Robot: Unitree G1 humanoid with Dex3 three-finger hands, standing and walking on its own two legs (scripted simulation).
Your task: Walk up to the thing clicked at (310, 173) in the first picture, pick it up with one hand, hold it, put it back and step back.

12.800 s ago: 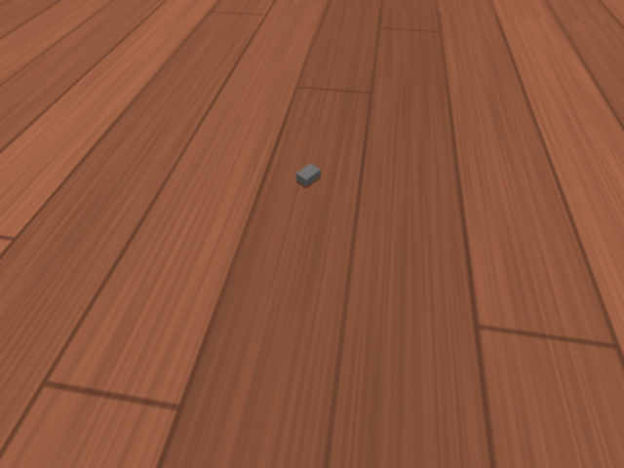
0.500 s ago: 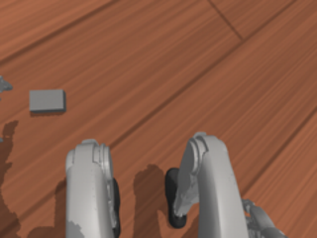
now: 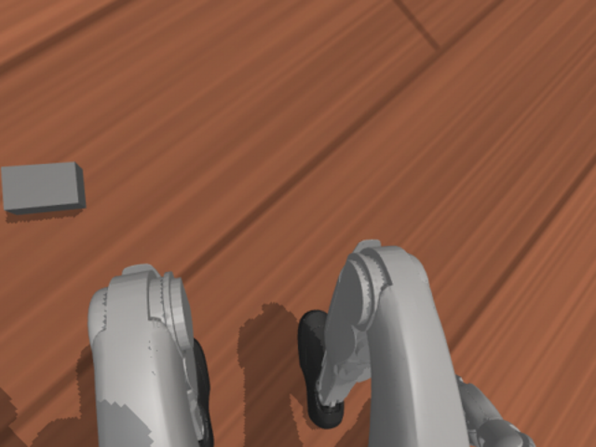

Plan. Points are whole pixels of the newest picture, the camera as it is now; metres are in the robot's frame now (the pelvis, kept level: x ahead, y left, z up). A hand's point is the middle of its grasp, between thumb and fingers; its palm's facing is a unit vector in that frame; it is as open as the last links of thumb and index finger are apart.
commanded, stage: rise first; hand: left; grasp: from above
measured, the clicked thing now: (45, 188) +0.46 +0.35 -0.30
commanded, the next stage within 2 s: approach in 1.90 s
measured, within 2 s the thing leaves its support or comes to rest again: neither
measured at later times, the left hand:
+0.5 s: hand out of the picture +0.40 +0.41 -0.17, palm faces -0.45 -0.13 -0.89, open 14.0 cm
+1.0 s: hand out of the picture +0.41 +0.39 -0.18, palm faces -0.44 -0.12 -0.89, open 13.4 cm
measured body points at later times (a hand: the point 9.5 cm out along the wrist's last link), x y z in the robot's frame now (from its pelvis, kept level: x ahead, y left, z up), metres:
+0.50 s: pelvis +0.00 +0.00 -0.01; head +0.25 +0.10 +0.36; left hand +0.42 +0.41 -0.12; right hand +0.10 -0.28 -0.11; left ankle +0.07 +0.12 -0.28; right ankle +0.10 -0.11 -0.28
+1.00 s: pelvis +0.00 +0.00 -0.01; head +0.25 +0.10 +0.36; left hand +0.43 +0.39 -0.13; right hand +0.09 -0.28 -0.11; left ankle +0.07 +0.12 -0.28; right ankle +0.10 -0.11 -0.28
